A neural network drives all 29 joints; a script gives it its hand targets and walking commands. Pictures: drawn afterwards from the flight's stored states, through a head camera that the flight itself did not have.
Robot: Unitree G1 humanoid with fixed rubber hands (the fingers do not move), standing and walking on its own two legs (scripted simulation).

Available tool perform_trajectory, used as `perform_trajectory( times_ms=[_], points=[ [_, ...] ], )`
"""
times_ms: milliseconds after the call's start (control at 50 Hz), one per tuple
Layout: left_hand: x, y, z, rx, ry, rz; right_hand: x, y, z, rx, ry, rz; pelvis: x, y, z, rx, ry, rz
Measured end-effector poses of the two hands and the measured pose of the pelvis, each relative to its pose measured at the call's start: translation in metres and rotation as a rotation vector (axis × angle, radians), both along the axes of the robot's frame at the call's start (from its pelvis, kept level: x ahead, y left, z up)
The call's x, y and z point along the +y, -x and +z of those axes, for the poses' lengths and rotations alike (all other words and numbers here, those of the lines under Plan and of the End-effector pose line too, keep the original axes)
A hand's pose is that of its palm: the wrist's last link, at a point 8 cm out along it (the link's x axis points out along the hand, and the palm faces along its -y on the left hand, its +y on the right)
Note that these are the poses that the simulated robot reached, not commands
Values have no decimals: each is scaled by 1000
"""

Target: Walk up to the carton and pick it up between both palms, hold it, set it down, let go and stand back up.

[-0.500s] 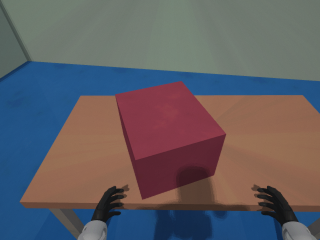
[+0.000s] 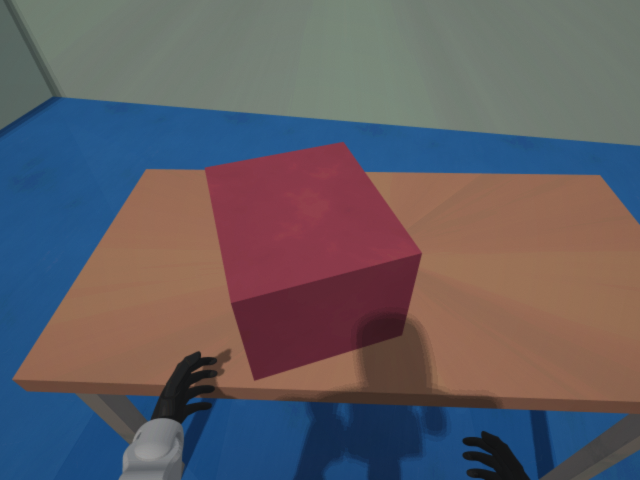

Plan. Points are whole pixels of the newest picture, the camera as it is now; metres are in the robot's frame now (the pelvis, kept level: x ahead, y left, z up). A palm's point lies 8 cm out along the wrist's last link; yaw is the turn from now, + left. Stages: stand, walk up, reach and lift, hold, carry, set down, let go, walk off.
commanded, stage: stand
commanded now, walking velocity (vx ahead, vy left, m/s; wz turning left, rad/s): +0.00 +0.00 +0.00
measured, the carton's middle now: (302, 251) +0.48 +0.05 +0.01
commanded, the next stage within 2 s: none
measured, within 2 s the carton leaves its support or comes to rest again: neither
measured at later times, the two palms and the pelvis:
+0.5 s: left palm (155, 427) +0.21 +0.24 -0.03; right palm out of the picture +0.08 -0.18 -0.10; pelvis +0.02 +0.07 -0.01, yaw +2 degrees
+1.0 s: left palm (147, 427) +0.22 +0.25 -0.04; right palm out of the picture +0.12 -0.13 -0.08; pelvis +0.02 +0.11 -0.01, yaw +0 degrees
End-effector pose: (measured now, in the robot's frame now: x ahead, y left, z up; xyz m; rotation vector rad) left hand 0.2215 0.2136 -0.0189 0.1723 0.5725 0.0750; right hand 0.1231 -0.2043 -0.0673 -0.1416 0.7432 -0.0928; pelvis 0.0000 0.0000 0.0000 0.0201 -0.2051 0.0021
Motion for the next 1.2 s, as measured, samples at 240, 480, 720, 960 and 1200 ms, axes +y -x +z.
perform_trajectory(
  times_ms=[240,480,720,960,1200],
  points=[
    [10,7,-10,-124,49,-88,-38,61,-29,247,127,-57,28,-11,-7,129,40,31],
    [22,7,-15,-164,117,-180,15,49,-29,226,85,-47,62,-17,-9,139,59,33],
    [29,6,-17,-177,160,-245,60,19,-26,176,64,-10,93,-15,-9,148,56,12],
    [34,5,-19,-187,194,-284,70,2,-13,126,96,-15,110,-17,-9,144,51,-4],
    [35,4,-19,-180,188,-301,70,11,-12,136,95,-33,113,-12,-7,148,39,-17]
  ],
)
